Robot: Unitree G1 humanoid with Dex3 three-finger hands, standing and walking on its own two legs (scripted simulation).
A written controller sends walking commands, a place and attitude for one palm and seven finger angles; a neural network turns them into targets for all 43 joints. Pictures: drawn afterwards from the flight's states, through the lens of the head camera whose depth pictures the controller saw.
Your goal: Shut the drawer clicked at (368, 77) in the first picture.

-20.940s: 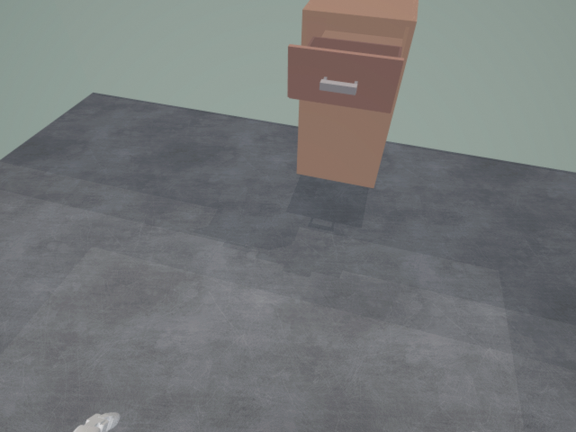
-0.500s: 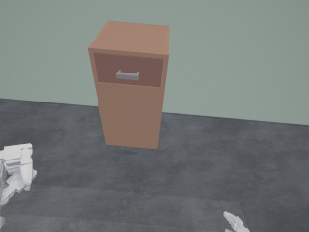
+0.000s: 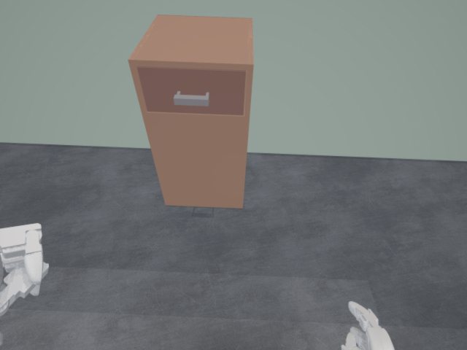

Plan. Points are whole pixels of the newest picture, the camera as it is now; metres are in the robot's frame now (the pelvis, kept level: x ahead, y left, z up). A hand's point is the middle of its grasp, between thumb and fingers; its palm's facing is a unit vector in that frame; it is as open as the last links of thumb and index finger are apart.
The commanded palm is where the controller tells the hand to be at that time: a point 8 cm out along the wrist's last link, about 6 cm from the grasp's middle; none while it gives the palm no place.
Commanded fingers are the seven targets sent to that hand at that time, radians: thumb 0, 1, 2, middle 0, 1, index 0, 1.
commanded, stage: let the arm hang, fingers relaxed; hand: left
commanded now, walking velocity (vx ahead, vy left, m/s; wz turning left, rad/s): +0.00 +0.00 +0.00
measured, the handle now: (192, 97) +0.93 +0.20 -0.07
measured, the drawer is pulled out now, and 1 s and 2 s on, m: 0.00 0.00 0.00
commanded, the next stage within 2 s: look to check the result in 1.12 s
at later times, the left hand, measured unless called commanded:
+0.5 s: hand out of the picture -0.05 +0.21 -0.17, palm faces +0.04 -0.97 -0.26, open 4.3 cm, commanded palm none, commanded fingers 0.00 0.90 0.90 -0.40 -0.52 -0.40 -0.52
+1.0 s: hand out of the picture +0.05 +0.19 -0.16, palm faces +0.02 -0.97 -0.24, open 7.3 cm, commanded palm none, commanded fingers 0.00 0.90 0.90 -0.20 -0.30 -0.20 -0.30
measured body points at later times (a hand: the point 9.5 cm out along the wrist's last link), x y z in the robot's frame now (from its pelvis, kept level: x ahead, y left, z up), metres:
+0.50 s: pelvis -0.02 -0.01 +0.00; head +0.00 +0.00 +0.45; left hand -0.05 +0.26 -0.15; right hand +0.01 -0.28 -0.15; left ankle +0.06 +0.11 -0.74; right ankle +0.00 -0.12 -0.74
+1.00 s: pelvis +0.00 -0.01 +0.00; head +0.01 -0.02 +0.45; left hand +0.05 +0.24 -0.15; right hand +0.04 -0.26 -0.16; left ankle +0.06 +0.11 -0.74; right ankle +0.00 -0.12 -0.74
